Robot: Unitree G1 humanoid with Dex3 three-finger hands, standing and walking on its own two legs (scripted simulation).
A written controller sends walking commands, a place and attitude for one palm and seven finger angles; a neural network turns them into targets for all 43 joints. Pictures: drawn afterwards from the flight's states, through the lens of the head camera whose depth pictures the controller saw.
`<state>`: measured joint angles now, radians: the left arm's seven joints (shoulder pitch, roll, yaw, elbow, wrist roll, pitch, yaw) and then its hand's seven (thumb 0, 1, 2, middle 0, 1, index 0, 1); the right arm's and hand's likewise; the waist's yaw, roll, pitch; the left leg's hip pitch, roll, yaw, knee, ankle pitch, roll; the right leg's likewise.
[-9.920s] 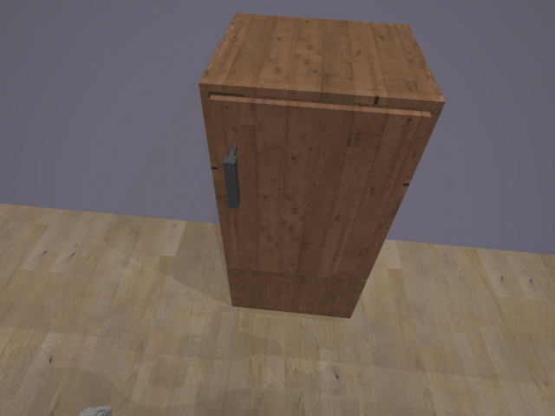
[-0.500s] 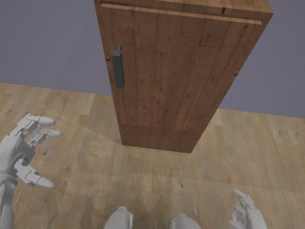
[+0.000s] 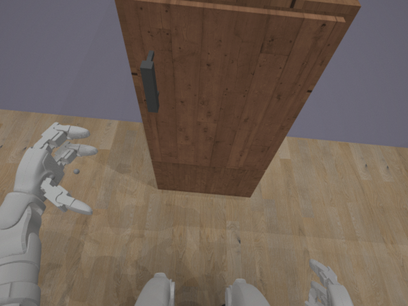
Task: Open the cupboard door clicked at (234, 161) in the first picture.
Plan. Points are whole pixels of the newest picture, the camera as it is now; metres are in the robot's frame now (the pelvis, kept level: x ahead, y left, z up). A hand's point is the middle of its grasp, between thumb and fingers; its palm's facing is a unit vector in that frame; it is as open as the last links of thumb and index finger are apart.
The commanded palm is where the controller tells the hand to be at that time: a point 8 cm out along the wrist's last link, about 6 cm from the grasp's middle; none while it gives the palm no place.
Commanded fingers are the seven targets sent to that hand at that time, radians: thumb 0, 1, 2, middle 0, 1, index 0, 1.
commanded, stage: move the hooked fingers beside the handle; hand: left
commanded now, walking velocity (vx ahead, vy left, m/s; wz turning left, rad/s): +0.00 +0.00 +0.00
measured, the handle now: (152, 82) +0.59 +0.14 +0.05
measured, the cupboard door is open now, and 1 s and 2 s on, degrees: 0 0 0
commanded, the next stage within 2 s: none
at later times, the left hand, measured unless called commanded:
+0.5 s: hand (98, 138) +0.42 +0.22 +0.05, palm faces -0.05 -1.00 -0.03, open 13.9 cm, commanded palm +0.40 +0.28 +0.05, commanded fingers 0.00 -0.50 0.30 -0.30 -1.20 -0.30 -1.20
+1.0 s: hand (114, 112) +0.49 +0.21 +0.05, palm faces -0.06 -1.00 -0.02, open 13.9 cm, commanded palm +0.48 +0.25 +0.05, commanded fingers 0.00 -0.50 0.30 -0.30 -1.20 -0.30 -1.20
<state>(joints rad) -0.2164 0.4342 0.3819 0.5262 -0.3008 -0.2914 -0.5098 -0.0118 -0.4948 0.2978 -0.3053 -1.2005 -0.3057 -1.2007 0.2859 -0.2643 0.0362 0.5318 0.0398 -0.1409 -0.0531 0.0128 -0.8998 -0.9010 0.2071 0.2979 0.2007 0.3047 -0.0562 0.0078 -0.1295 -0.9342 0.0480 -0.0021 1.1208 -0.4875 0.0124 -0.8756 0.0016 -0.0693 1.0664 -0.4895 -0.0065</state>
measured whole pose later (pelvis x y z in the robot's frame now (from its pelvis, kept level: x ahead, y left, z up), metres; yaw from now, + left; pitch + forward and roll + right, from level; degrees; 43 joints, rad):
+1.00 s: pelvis -0.01 +0.00 -0.02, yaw -1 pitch +24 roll -3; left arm -0.85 0.58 0.42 1.12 -0.13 -0.38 -0.40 -0.01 -0.50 0.30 -0.30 -1.20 -0.31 -1.20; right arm 0.35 -0.27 0.04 0.62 0.01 0.01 -0.03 0.01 -0.90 -0.90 0.21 0.30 0.20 0.30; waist -0.17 0.01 -0.12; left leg -1.12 0.07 -0.01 1.20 -0.50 0.01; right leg -1.07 0.02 -0.07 1.14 -0.49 -0.01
